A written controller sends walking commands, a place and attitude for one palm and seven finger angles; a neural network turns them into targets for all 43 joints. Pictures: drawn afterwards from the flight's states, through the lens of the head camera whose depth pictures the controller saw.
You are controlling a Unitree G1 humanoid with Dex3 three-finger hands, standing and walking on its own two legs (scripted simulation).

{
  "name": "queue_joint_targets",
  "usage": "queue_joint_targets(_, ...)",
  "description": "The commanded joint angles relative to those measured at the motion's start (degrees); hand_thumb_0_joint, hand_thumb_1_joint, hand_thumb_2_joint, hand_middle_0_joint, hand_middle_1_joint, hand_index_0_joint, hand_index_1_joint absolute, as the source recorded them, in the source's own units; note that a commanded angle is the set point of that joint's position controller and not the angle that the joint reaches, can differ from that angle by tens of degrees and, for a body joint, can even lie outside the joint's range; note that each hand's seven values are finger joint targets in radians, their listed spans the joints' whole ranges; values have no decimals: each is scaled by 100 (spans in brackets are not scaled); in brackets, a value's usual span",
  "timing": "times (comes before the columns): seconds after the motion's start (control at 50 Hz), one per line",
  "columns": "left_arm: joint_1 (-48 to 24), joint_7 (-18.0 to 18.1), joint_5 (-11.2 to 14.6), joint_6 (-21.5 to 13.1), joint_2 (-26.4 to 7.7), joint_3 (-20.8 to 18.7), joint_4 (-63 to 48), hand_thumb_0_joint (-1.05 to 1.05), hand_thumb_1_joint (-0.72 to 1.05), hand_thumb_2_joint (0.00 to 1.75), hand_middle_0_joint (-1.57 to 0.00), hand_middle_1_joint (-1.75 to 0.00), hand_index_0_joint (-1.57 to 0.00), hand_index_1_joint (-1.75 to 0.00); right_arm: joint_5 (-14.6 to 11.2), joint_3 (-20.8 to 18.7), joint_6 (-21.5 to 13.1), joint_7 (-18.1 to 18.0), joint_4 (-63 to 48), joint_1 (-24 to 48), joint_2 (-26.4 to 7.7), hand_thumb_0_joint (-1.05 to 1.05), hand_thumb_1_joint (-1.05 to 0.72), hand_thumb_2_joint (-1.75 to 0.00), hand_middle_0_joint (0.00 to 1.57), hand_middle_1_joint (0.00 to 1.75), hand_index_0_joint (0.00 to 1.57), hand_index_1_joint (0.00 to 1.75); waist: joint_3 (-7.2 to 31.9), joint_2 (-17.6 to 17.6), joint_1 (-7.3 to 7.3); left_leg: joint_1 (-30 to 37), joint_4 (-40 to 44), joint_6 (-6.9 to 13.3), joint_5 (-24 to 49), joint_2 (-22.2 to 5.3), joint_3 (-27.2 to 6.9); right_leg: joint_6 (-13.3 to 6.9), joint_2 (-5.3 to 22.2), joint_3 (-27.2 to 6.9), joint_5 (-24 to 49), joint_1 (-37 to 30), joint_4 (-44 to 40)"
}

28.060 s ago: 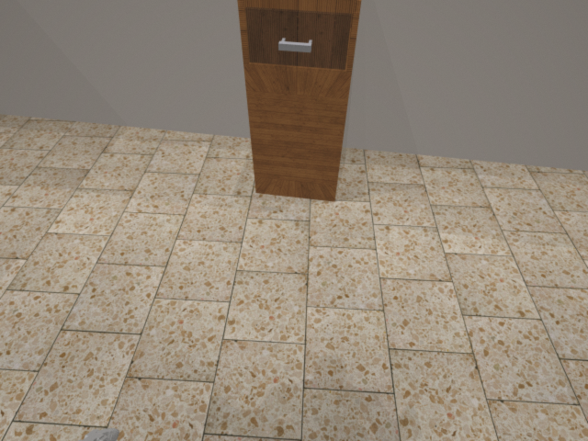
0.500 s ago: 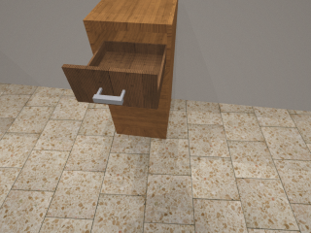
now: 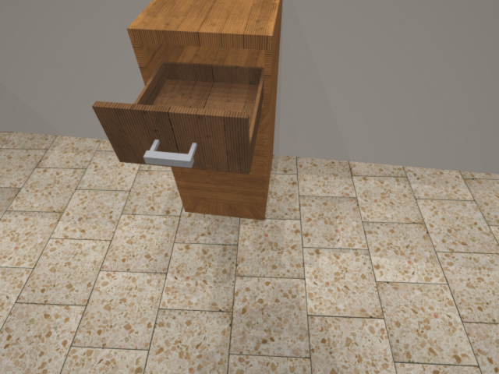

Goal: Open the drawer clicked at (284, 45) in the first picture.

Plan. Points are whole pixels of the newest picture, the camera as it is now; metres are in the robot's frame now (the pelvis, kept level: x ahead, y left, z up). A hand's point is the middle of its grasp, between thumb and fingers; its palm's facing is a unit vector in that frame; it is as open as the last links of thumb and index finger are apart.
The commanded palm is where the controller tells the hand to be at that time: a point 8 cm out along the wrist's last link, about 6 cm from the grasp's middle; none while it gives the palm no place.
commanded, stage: look to check the result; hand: left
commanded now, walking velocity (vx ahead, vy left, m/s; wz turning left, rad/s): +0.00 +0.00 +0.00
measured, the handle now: (171, 152) +0.58 +0.21 -0.02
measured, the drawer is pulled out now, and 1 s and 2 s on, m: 0.29 0.29 0.29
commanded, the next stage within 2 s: stand and wait in 0.36 s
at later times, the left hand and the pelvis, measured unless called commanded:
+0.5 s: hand out of the picture +0.06 +0.20 -0.17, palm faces -0.01 -0.96 -0.27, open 7.3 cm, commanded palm none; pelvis +0.01 -0.01 +0.00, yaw +0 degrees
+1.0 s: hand out of the picture +0.11 +0.23 -0.16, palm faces -0.03 -0.95 -0.32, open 7.4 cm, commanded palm none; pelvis +0.02 -0.01 +0.00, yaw +0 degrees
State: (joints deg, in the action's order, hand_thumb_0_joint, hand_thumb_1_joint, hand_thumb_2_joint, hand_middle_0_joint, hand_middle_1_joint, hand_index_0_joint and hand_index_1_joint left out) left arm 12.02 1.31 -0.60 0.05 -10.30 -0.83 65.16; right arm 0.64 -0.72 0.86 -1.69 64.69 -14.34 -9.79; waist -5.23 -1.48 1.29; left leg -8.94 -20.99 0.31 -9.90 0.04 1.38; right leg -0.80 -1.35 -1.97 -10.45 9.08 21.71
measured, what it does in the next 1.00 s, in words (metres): stands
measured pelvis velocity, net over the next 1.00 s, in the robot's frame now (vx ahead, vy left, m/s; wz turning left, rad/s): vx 0.02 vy -0.01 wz -0.01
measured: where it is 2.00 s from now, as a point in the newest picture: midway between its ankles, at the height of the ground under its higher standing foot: outside the picture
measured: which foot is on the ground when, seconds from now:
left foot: down 0.00-1.00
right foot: down 0.00-1.00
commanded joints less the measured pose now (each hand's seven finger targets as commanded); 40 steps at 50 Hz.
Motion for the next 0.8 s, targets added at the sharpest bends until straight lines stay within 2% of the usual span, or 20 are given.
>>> queue_joint_targets(0.0, 175, 68, -3, -102, -821, -136, -179, 0, 90, 90, -20, -30, -20, -30, 18, -113, -96, -21, -137, -309, -620, 0, -90, -90, 20, 30, 20, 30, 128, 79, -29, 117, 466, 70, 6, -539, -507, -166, 550, -450, -55, 254, -509)
queue_joint_targets(0.04, 174, 70, -4, -116, -848, -138, -184, 0, 90, 90, -20, -30, -20, -30, 14, -136, -96, -20, -163, -258, -667, 0, -90, -90, 20, 30, 20, 30, 152, 194, -27, 186, 427, 82, 25, -540, -489, -161, 562, -466, -60, 271, -554)
queue_joint_targets(0.1, 123, 68, -3, -124, -890, -147, -189, 0, 90, 90, -20, -30, -20, -30, 14, -141, -107, -23, -154, -204, -710, 0, -90, -90, 20, 30, 20, 30, 181, 76, -24, 200, 426, 71, 155, -549, -482, -166, 572, -474, 109, 214, -539)
queue_joint_targets(0.12, 134, 73, -7, -138, -916, -158, -193, 0, 90, 90, -20, -30, -20, -30, 6, -158, -109, -23, -176, -165, -735, 0, -90, -90, 20, 30, 20, 30, 159, 162, -37, 230, 419, 79, 186, -557, -490, -172, 558, -491, 155, 238, -545)
queue_joint_targets(0.26, -23, 60, -4, -147, -1048, -177, -229, 0, 90, 90, -20, -30, -20, -30, 20, -184, -113, -17, -201, 29, -885, 0, -90, -90, 20, 30, 20, 30, 234, 73, -22, 285, 419, 67, 206, -563, -490, -173, 585, -532, 216, 177, -582)
queue_joint_targets(0.34, -136, 53, -7, -151, -1138, -194, -261, 0, 90, 90, -20, -30, -20, -30, 22, -201, -112, -11, -220, 158, -990, 0, -90, -90, 20, 30, 20, 30, 173, 159, -24, 273, 451, 62, 141, -578, -494, -169, 589, -531, 148, 191, -631)
queue_joint_targets(0.36, -165, 49, -8, -152, -1170, -200, -278, 0, 90, 90, -20, -30, -20, -30, 28, -202, -116, -9, -219, 184, -1027, 0, -90, -90, 20, 30, 20, 30, 213, 68, -27, 276, 446, 57, 188, -574, -495, -173, 594, -551, 197, 151, -630)
queue_joint_targets(0.42, -205, 47, -9, -183, -1250, -223, -308, 0, 90, 90, -20, -30, -20, -30, 16, -215, -144, -11, -258, 269, -1125, 0, -90, -90, 20, 30, 20, 30, 433, 204, -39, 403, 421, 65, 439, -607, -505, -177, 609, -536, 568, 4, -581)
queue_joint_targets(0.46, -285, 44, -6, -183, -1311, -225, -316, 0, 90, 90, -20, -30, -20, -30, 19, -212, -150, -8, -244, 333, -1156, 0, -90, -90, 20, 30, 20, 30, 498, 96, -27, 443, 423, 52, 567, -609, -490, -167, 641, -519, 774, -75, -554)
queue_joint_targets(0.54, -415, 36, -5, -190, -1418, -231, -327, 0, 90, 90, -20, -30, -20, -30, 23, -218, -145, -1, -267, 477, -1295, 0, -90, -90, 20, 30, 20, 30, 403, 110, -28, 444, 462, 34, 552, -626, -478, -162, 656, -516, 808, -60, -606)
queue_joint_targets(0.7, -600, 19, -6, -204, -1606, -239, -368, 0, 90, 90, -20, -30, -20, -30, 27, -223, -151, 23, -289, 669, -1508, 0, -90, -90, 20, 30, 20, 30, 558, 147, -20, 548, 513, 16, 667, -646, -484, -146, 678, -553, 959, -202, -653)
queue_joint_targets(0.72, -590, 25, -8, -224, -1660, -256, -390, 0, 90, 90, -20, -30, -20, -30, 14, -234, -156, 20, -310, 678, -1540, 0, -90, -90, 20, 30, 20, 30, 614, 264, -36, 608, 489, 29, 720, -656, -491, -148, 675, -565, 1049, -226, -667)
queue_joint_targets(0.76, -666, 21, -4, -218, -1684, -250, -401, 0, 90, 90, -20, -30, -20, -30, 22, -227, -164, 23, -302, 715, -1591, 0, -90, -90, 20, 30, 20, 30, 605, 97, -21, 587, 516, 20, 782, -664, -489, -145, 698, -556, 1106, -270, -661)
queue_joint_targets(0.78, -692, 18, -3, -218, -1717, -246, -402, 0, 90, 90, -20, -30, -20, -30, 21, -228, -164, 25, -308, 736, -1612, 0, -90, -90, 20, 30, 20, 30, 609, 176, -22, 588, 521, 16, 820, -662, -502, -142, 694, -550, 1166, -292, -651)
